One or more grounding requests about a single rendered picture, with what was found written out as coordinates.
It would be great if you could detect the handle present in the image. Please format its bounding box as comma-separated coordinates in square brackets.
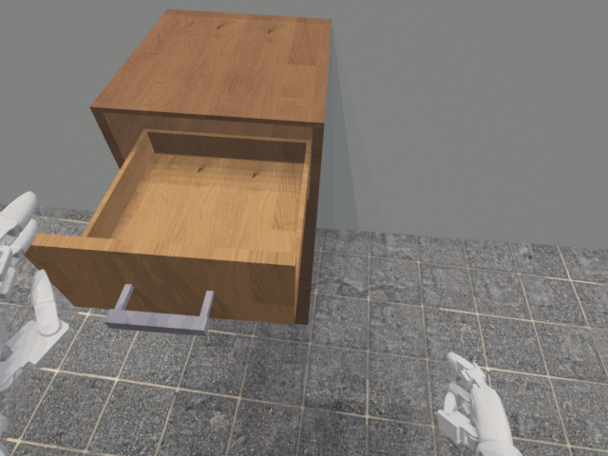
[104, 284, 215, 336]

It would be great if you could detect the drawer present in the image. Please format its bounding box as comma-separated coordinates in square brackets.
[24, 129, 312, 325]

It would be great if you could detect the robot left hand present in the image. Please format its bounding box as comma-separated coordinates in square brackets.
[0, 191, 68, 393]

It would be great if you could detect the cabinet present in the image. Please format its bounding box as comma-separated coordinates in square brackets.
[90, 9, 332, 325]

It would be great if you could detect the robot right hand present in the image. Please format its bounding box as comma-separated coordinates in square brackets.
[438, 352, 513, 453]

